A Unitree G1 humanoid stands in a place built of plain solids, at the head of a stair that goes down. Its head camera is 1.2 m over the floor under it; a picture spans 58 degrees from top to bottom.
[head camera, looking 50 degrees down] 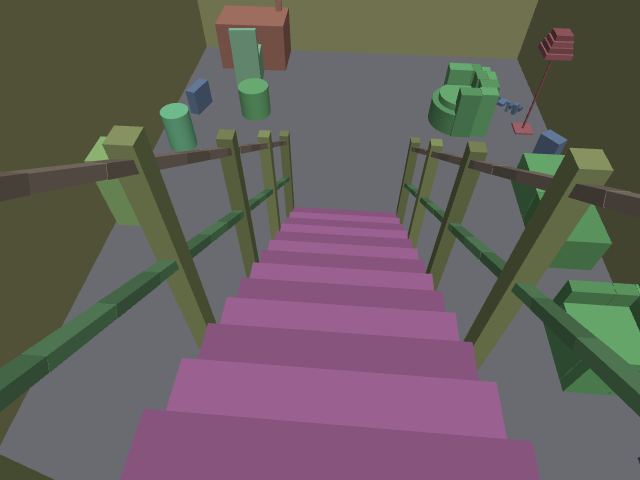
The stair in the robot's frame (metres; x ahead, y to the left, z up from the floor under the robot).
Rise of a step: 0.19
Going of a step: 0.26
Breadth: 1.20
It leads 5 degrees to the right of straight ahead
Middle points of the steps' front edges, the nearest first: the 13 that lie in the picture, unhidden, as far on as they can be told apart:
0.42 -0.04 -0.19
0.68 -0.06 -0.37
0.94 -0.08 -0.56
1.19 -0.10 -0.75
1.45 -0.12 -0.94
1.71 -0.14 -1.13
1.97 -0.16 -1.31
2.23 -0.19 -1.50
2.48 -0.21 -1.69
2.74 -0.23 -1.88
3.00 -0.25 -2.07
3.26 -0.27 -2.25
3.52 -0.29 -2.44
